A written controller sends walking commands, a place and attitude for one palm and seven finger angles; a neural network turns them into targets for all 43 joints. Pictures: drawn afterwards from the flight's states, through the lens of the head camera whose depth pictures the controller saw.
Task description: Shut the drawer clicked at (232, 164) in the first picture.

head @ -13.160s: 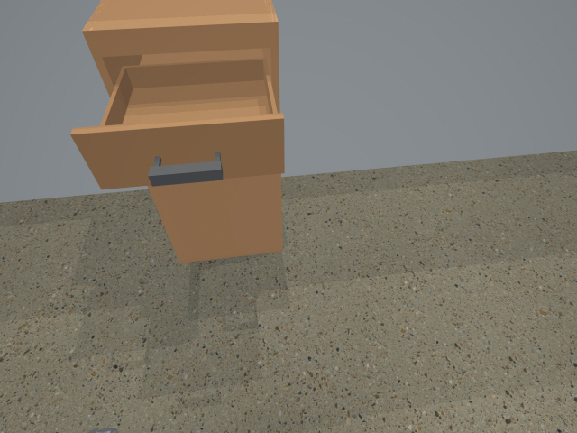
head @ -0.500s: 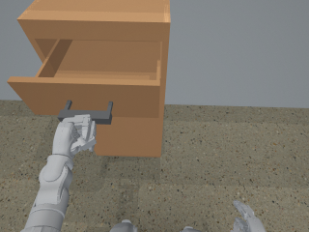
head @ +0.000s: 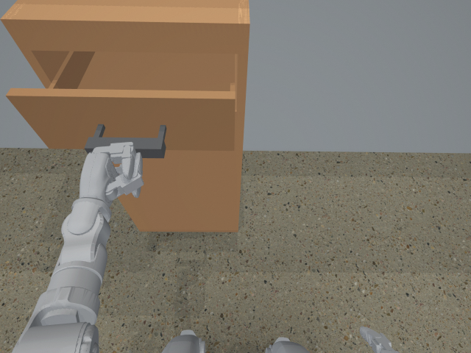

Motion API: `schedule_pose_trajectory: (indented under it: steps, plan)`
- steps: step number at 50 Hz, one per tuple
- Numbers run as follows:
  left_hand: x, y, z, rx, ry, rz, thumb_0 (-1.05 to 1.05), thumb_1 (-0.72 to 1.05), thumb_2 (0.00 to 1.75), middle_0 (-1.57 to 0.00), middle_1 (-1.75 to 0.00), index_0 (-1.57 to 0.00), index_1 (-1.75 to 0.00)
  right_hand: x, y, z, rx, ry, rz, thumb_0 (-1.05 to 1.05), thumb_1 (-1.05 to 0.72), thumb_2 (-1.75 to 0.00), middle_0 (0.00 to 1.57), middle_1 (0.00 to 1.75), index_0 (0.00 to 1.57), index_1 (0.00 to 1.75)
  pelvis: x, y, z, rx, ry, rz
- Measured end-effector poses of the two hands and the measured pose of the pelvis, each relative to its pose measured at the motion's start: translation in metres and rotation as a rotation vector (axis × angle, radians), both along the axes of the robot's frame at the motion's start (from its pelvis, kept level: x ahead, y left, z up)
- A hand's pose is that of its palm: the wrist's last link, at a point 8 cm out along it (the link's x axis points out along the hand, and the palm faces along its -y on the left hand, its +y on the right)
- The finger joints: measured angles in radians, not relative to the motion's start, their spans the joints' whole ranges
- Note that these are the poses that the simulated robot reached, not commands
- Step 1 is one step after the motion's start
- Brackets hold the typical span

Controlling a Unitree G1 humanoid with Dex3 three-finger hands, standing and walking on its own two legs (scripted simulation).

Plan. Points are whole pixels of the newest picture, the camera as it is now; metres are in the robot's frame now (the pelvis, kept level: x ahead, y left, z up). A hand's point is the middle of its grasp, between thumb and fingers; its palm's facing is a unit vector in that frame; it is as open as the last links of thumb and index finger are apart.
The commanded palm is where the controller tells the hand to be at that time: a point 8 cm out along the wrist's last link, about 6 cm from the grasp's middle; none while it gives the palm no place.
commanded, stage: push the drawer shut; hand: left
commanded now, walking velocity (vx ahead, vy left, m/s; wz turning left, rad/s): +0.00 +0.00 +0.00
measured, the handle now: (129, 138) +0.47 +0.20 +0.07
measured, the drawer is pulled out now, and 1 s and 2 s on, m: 0.12 0.01 0.00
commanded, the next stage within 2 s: pull the fist back off the drawer in 1.40 s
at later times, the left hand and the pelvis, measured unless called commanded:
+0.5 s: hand (142, 151) +0.45 +0.18 +0.06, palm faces -0.01 -1.00 -0.03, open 3.0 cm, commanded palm +0.44 +0.23 +0.07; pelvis +0.00 +0.00 -0.01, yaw -1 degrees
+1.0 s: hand (149, 124) +0.51 +0.17 +0.07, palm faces +0.00 -1.00 -0.03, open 3.1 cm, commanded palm +0.51 +0.22 +0.07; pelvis -0.01 +0.01 -0.02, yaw -2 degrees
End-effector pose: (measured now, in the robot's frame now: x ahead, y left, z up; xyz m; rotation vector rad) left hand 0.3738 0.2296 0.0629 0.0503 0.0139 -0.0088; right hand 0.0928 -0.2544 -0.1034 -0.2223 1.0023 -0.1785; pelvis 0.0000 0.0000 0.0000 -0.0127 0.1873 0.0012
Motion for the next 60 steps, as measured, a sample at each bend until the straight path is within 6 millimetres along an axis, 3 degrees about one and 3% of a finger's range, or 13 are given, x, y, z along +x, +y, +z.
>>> schedule_pose_trajectory:
  steps: [33,51,60]
  plan:
    - [0.070,0.000,0.003,-0.016,0.001,0.006,0.00,0.72,0.91,-1.40,-1.60,-1.40,-1.60,-0.069,-0.001,-0.012,-0.023,0.184,-0.085,0.00,-0.91,-0.90,0.20,0.30,0.20,0.30,-0.007,0.006,-0.011,-0.016,0.082,-0.014]
    - [0.117,-0.002,0.005,-0.017,0.012,0.013,0.02,0.73,0.91,-1.40,-1.60,-1.40,-1.60,-0.118,0.005,-0.012,-0.039,0.318,-0.143,0.00,-0.91,-0.90,0.20,0.30,0.20,0.30,-0.008,0.012,-0.019,-0.029,0.145,-0.027]
    - [0.128,0.006,0.003,-0.011,0.020,0.012,-0.01,0.63,0.91,-1.40,-1.60,-1.40,-1.60,-0.135,0.010,-0.012,-0.044,0.384,-0.144,0.00,-0.91,-0.90,0.20,0.30,0.20,0.30,-0.008,0.015,-0.023,-0.038,0.172,-0.019]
